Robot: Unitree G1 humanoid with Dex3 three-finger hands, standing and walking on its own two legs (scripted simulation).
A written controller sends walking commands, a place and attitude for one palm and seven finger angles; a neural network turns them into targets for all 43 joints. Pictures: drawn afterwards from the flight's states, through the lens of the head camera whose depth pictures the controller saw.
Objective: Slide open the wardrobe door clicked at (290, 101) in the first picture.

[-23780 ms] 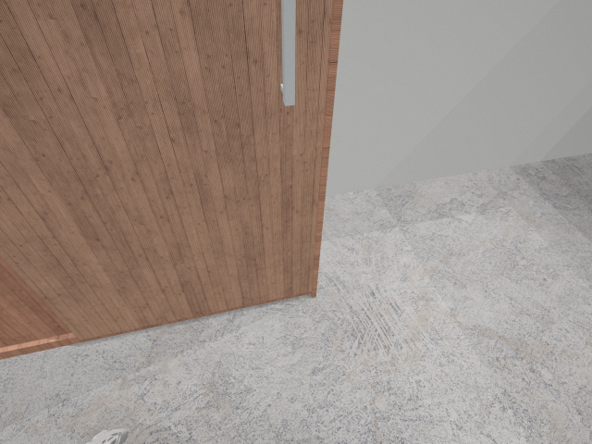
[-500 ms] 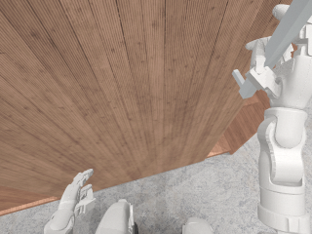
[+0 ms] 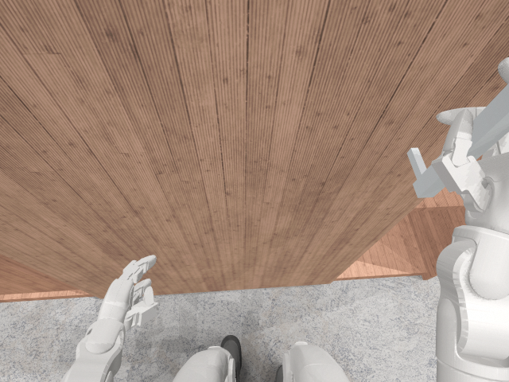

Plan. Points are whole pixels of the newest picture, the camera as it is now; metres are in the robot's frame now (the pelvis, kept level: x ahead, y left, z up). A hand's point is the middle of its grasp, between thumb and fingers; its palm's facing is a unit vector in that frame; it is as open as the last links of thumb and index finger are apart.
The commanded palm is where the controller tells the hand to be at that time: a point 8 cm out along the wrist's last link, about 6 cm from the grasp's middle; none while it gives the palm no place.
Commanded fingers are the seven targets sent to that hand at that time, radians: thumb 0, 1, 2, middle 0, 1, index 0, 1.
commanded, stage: step sideways, sliding the door along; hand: right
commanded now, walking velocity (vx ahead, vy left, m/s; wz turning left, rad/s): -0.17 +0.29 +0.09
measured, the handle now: (489, 98) +0.36 -0.21 +0.25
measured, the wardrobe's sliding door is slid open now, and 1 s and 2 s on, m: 0.39 0.55 0.55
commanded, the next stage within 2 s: stop walking and hold the door there in 0.76 s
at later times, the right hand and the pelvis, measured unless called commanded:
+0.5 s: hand (292, 162) +0.31 -0.02 +0.22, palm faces +0.24 +0.97 -0.05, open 7.2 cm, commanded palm +0.28 -0.02 +0.20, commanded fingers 0.00 -0.90 -0.90 0.45 1.40 0.45 1.40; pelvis -0.09 +0.14 -0.02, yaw +7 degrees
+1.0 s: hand (293, 163) +0.31 -0.02 +0.22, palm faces +0.38 +0.92 -0.13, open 7.4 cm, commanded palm +0.27 -0.04 +0.18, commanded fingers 0.00 -0.90 -0.90 0.45 1.40 0.45 1.40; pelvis -0.10 +0.24 +0.01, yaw +4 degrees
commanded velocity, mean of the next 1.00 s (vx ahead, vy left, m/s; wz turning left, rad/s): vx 0.05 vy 0.22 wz -0.03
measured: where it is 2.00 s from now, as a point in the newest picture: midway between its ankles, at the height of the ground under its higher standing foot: outside the picture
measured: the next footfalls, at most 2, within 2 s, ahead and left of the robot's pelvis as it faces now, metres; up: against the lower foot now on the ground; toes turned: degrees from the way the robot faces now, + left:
right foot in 0.06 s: +0.04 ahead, -0.12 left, +0.00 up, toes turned -5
left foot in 0.46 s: -0.09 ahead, +0.27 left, +0.00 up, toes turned +13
